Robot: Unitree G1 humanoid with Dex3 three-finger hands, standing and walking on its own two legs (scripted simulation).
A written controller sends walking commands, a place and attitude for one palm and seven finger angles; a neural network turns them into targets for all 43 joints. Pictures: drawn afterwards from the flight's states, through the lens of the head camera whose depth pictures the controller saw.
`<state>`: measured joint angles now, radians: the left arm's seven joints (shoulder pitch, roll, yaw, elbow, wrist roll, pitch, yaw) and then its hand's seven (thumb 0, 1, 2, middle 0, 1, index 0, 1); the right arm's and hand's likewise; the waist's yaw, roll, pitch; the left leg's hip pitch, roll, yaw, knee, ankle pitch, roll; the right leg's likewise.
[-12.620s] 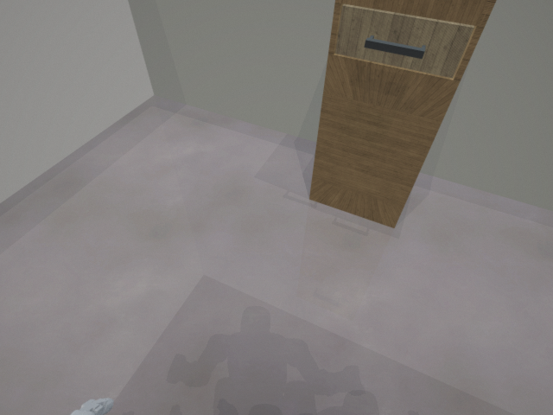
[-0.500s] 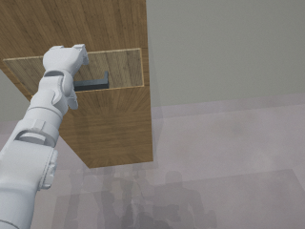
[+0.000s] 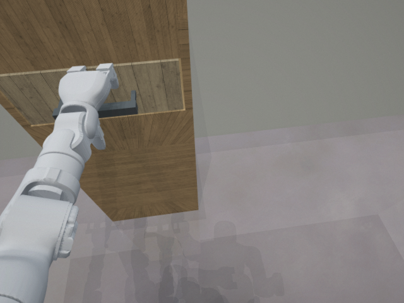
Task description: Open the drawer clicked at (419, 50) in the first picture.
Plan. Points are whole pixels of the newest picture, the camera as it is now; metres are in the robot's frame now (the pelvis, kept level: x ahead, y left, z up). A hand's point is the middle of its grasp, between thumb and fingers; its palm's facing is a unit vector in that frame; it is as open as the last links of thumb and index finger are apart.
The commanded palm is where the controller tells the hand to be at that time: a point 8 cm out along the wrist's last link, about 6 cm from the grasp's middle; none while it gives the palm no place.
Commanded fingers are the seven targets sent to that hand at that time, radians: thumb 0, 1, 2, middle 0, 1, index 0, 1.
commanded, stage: lower the fingers behind the handle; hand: left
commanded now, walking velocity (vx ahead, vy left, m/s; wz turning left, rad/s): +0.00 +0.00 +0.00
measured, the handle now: (97, 104) +0.53 +0.22 +0.07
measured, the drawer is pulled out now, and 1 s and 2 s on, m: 0.00 0.00 0.00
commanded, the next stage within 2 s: close the thumb around the handle in 1.08 s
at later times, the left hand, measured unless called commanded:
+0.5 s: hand (103, 126) +0.48 +0.21 +0.05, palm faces -0.12 +0.00 -0.99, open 13.8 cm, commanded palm +0.48 +0.21 +0.11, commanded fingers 0.00 -0.50 0.30 -0.30 -1.20 -0.30 -1.20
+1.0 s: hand (107, 121) +0.49 +0.20 +0.05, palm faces -0.04 +0.00 -1.00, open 13.5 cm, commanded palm +0.48 +0.21 +0.10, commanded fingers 0.00 -0.50 0.30 -0.30 -1.20 -0.30 -1.20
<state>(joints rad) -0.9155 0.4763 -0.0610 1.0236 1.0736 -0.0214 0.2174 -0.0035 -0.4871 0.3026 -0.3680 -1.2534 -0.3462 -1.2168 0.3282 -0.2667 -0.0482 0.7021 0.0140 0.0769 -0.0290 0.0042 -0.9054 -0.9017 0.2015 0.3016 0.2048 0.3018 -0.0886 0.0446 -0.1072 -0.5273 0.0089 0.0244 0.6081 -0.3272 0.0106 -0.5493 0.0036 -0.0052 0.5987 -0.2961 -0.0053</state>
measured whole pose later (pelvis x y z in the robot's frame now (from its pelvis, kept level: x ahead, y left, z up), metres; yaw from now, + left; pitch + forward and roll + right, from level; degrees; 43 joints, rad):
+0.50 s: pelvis -0.02 +0.00 -0.01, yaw -1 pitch +16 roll +0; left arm -0.95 0.50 -0.08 1.16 1.07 0.01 0.19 0.00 -0.49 0.30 -0.32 -1.21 -0.32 -1.23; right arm 0.36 -0.27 -0.04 0.69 0.02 0.06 -0.04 0.00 -0.90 -0.90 0.20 0.30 0.21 0.30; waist -0.13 0.04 -0.10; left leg -0.61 0.01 0.03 0.66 -0.33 0.01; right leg -0.63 0.01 0.00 0.64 -0.29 0.00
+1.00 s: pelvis -0.02 +0.01 -0.01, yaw -1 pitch +17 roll -1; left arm -0.99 0.46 -0.05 1.22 1.10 0.06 0.30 0.00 -0.49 0.30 -0.35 -1.21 -0.36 -1.23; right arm 0.33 -0.25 -0.02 0.71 0.01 0.06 -0.04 0.00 -0.90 -0.90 0.20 0.30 0.21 0.30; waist -0.15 0.05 -0.12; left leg -0.64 0.01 0.04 0.69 -0.34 0.02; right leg -0.66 0.01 0.01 0.66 -0.29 0.00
